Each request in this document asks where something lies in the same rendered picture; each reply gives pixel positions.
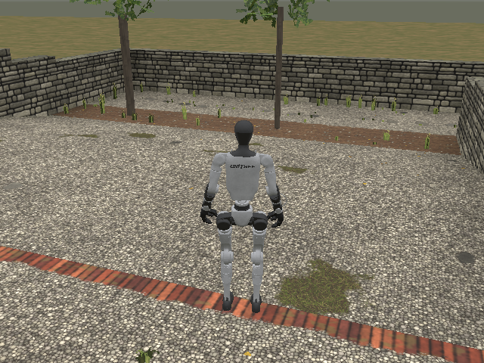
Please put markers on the robot right forearm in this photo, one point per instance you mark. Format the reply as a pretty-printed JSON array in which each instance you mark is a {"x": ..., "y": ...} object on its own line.
[{"x": 276, "y": 202}]

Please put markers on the robot left upper arm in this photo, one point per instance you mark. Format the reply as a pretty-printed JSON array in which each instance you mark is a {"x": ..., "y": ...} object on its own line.
[{"x": 215, "y": 172}]

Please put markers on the robot right hand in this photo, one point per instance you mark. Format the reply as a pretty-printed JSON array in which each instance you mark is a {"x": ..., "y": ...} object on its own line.
[{"x": 273, "y": 216}]

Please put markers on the robot right upper arm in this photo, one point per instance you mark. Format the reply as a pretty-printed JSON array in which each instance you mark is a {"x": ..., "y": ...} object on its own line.
[{"x": 270, "y": 175}]

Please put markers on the left robot thigh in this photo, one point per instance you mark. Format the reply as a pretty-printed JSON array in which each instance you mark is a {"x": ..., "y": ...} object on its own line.
[{"x": 223, "y": 221}]

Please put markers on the robot left forearm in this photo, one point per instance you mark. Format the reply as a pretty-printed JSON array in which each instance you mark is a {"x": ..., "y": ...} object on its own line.
[{"x": 207, "y": 200}]

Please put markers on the robot left foot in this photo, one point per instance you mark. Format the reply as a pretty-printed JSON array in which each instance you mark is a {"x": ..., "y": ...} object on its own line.
[{"x": 226, "y": 306}]

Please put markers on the robot left hand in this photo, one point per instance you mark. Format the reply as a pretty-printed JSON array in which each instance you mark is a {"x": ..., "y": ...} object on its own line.
[{"x": 211, "y": 212}]

